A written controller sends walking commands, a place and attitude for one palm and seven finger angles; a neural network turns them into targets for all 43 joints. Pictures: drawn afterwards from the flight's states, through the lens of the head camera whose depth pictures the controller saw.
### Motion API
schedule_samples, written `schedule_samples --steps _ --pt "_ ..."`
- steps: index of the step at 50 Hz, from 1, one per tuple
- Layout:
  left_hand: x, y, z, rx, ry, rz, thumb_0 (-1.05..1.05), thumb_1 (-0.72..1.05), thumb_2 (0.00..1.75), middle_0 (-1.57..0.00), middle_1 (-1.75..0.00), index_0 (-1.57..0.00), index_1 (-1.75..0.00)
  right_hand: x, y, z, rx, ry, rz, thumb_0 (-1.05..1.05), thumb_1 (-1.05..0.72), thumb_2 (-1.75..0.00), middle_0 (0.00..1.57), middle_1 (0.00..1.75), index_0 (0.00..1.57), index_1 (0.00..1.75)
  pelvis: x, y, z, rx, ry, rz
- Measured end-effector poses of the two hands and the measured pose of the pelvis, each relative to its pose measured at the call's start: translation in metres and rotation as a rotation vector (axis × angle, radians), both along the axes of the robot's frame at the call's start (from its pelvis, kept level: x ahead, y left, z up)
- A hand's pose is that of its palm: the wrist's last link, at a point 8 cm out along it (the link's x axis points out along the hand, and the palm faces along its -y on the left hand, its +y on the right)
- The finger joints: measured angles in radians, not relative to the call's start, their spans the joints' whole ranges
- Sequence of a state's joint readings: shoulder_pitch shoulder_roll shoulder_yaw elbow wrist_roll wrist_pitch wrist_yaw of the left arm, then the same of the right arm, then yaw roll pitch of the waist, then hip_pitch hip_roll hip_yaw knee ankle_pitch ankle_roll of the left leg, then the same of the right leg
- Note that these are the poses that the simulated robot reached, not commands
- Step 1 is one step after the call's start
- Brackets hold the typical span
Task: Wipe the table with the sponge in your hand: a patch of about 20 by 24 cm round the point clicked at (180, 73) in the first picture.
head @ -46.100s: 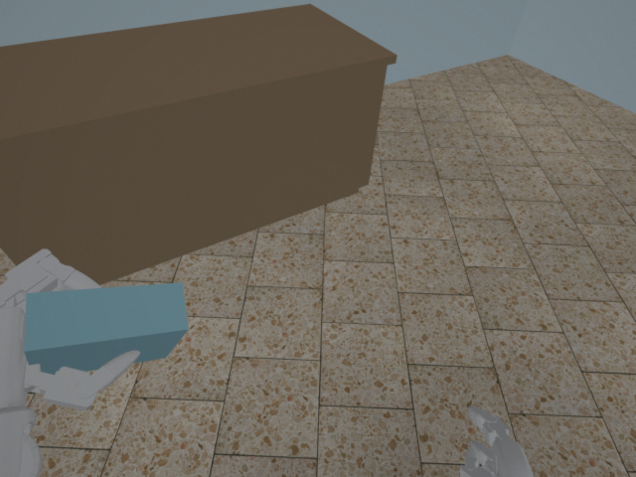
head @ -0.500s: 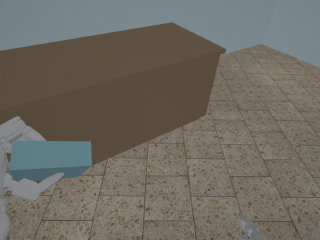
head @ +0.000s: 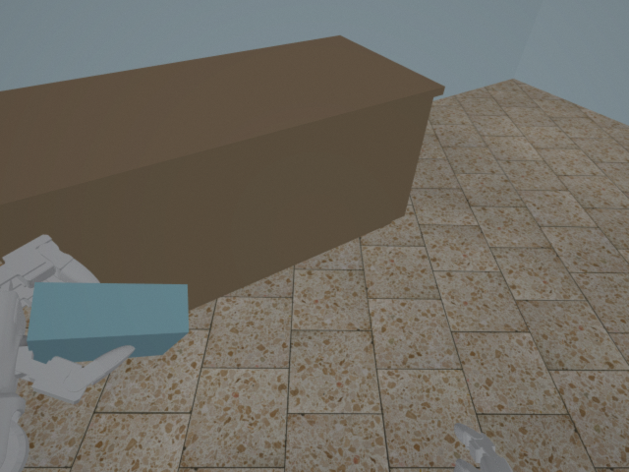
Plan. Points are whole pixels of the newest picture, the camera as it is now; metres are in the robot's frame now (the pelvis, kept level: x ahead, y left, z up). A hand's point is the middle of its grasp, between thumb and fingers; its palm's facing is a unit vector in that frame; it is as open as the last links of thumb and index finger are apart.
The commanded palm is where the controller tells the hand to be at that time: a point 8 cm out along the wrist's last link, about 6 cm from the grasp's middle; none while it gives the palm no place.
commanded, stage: stand and wait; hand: left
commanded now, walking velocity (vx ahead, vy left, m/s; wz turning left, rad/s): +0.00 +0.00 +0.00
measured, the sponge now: (132, 324) +0.23 +0.19 +0.15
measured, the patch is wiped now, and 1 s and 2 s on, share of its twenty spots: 1.00 1.00 1.00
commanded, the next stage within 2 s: none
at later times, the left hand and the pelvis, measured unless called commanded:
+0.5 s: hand (57, 316) +0.22 +0.25 +0.18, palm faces +0.40 -0.86 -0.33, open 9.3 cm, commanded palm +0.17 +0.29 +0.20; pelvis +0.02 +0.01 +0.02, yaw +0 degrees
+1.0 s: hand (44, 316) +0.22 +0.27 +0.17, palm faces +0.40 -0.86 -0.32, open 9.3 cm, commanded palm +0.17 +0.30 +0.20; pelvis +0.02 +0.02 +0.03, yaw +0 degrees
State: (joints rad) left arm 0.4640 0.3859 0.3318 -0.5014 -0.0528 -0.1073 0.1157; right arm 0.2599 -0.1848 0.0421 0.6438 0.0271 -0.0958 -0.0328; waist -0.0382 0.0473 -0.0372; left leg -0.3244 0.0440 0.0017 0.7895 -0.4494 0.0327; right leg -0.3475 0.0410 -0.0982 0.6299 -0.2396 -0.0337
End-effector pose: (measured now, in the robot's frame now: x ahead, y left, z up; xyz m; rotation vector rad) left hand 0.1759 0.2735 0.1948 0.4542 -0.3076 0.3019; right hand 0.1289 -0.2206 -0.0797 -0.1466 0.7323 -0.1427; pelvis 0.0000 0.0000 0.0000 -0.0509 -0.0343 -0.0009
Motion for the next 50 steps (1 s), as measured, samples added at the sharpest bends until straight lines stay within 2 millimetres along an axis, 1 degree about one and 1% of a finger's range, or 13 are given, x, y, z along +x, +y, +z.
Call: schedule_samples --steps 2,5,7,10,16,21,26,32,39,50 --pt "-0.005 -0.001 -0.003 -0.018 -0.002 0.000 -0.01 -0.48 1.06 -0.82 -1.42 -0.84 -1.43 -0.003 -0.005 -0.003 -0.010 0.038 -0.005 0.01 -0.90 -0.90 0.21 0.30 0.20 0.30 -0.002 -0.001 0.000 -0.006 0.004 0.008" --pt "-0.011 0.002 -0.005 -0.045 -0.005 0.011 -0.01 -0.48 1.06 -0.82 -1.42 -0.84 -1.43 -0.006 -0.012 0.002 -0.052 0.070 -0.013 0.01 -0.90 -0.90 0.21 0.30 0.20 0.30 -0.004 0.000 0.002 0.009 0.016 0.005" --pt "-0.013 0.005 -0.007 -0.051 -0.011 0.018 -0.01 -0.48 1.06 -0.82 -1.42 -0.84 -1.43 -0.004 -0.016 0.006 -0.088 0.055 -0.022 0.01 -0.90 -0.90 0.21 0.30 0.20 0.30 -0.004 0.003 0.001 0.017 0.019 0.007" --pt "-0.011 0.009 -0.007 -0.049 0.019 0.048 -0.01 -0.48 1.06 -0.82 -1.42 -0.84 -1.43 0.001 -0.017 0.015 -0.096 0.017 -0.042 0.02 -0.90 -0.90 0.21 0.30 0.20 0.30 -0.001 0.004 0.006 0.038 0.012 0.000" --pt "-0.005 0.013 -0.005 -0.056 0.041 0.084 -0.01 -0.48 1.06 -0.82 -1.42 -0.84 -1.43 0.022 -0.012 0.025 -0.082 -0.024 0.005 0.01 -0.90 -0.90 0.20 0.30 0.20 0.30 0.007 0.003 0.015 0.025 0.018 0.020" --pt "-0.002 0.014 -0.004 -0.080 0.045 0.080 -0.01 -0.48 1.06 -0.82 -1.42 -0.84 -1.43 0.042 -0.006 0.036 -0.092 -0.048 0.022 0.01 -0.90 -0.90 0.21 0.30 0.20 0.30 0.012 0.007 0.020 0.031 0.027 0.013" --pt "0.003 0.020 -0.006 -0.085 0.064 0.083 -0.01 -0.48 1.06 -0.82 -1.42 -0.84 -1.43 0.060 0.003 0.046 -0.086 -0.091 0.030 0.01 -0.90 -0.90 0.21 0.30 0.20 0.30 0.016 0.012 0.022 0.034 0.024 0.008" --pt "0.006 0.026 -0.009 -0.105 0.074 0.097 -0.01 -0.48 1.06 -0.82 -1.42 -0.84 -1.43 0.073 0.015 0.053 -0.077 -0.115 0.054 0.01 -0.90 -0.90 0.21 0.30 0.20 0.30 0.018 0.016 0.024 0.033 0.020 0.007" --pt "0.006 0.029 -0.009 -0.114 0.069 0.095 -0.01 -0.48 1.06 -0.82 -1.42 -0.84 -1.43 0.072 0.022 0.052 -0.075 -0.095 0.071 0.01 -0.90 -0.90 0.21 0.30 0.20 0.30 0.018 0.019 0.025 0.032 0.022 0.009" --pt "0.003 0.033 -0.009 -0.107 0.081 0.096 -0.01 -0.48 1.06 -0.82 -1.42 -0.84 -1.43 0.053 0.021 0.043 -0.078 -0.040 0.049 0.01 -0.90 -0.90 0.21 0.30 0.20 0.30 0.015 0.023 0.026 0.031 0.022 0.007"
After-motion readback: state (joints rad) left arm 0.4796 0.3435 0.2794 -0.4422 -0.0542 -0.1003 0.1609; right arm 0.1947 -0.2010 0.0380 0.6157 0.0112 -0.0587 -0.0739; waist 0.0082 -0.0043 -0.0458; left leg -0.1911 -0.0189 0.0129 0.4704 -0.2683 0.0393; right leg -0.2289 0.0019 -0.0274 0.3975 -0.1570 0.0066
